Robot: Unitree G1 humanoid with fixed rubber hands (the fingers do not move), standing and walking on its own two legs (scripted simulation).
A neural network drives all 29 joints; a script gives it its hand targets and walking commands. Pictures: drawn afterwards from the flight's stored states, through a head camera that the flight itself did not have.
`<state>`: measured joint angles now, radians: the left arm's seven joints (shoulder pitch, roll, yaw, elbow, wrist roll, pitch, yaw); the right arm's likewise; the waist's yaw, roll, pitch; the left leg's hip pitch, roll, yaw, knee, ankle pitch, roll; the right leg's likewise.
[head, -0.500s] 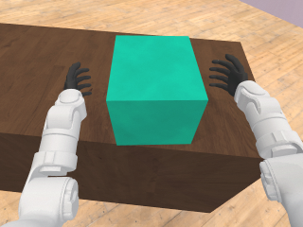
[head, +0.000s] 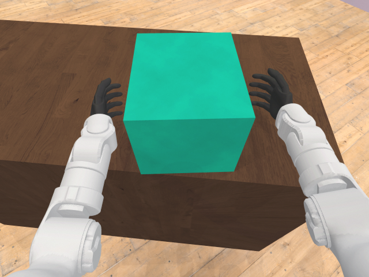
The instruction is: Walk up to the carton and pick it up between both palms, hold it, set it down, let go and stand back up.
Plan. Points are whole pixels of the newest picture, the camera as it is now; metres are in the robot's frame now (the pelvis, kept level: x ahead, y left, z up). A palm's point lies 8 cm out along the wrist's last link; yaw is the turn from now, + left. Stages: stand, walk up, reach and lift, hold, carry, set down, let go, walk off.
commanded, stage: reach and lift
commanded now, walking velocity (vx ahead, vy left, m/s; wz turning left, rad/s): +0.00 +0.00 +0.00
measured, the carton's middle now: (186, 103) +0.48 +0.06 +0.09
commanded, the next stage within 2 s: none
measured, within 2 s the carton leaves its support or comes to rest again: neither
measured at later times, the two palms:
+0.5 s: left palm (110, 114) +0.40 +0.21 +0.11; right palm (261, 109) +0.47 -0.10 +0.10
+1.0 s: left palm (112, 114) +0.40 +0.21 +0.11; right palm (261, 109) +0.46 -0.10 +0.10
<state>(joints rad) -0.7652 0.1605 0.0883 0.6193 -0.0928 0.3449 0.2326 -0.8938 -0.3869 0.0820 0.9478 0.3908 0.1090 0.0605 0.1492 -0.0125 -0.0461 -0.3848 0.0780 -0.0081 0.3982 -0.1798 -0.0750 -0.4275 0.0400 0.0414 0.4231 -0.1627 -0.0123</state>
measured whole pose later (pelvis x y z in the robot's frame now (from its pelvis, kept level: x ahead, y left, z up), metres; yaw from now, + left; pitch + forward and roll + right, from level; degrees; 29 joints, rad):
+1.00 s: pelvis -0.01 +0.00 +0.00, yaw +0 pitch +10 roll +0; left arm -0.84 0.05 0.15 0.71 -0.09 0.28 0.30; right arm -0.92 -0.26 0.03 0.98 0.29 0.10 -0.07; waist 0.17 0.01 -0.05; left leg -0.41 0.08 -0.01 0.43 -0.19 -0.08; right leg -0.44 0.05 0.04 0.42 -0.15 -0.01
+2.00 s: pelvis +0.00 +0.00 +0.00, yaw +0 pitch +10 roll +0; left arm -0.84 -0.02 0.26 0.78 -0.07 0.15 0.23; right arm -0.94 -0.19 -0.18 1.04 0.04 0.07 -0.05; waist 0.17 0.01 -0.08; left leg -0.43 0.08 -0.02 0.43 -0.19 -0.08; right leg -0.45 0.05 0.03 0.42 -0.15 -0.01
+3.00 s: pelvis -0.02 +0.00 +0.00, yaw +1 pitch +10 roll +0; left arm -0.76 -0.01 0.30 0.63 0.00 0.34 0.20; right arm -0.94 -0.17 -0.07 1.00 0.15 0.20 -0.10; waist 0.11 0.02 -0.20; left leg -0.42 0.08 -0.02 0.42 -0.17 -0.08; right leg -0.45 0.05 0.03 0.41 -0.13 -0.01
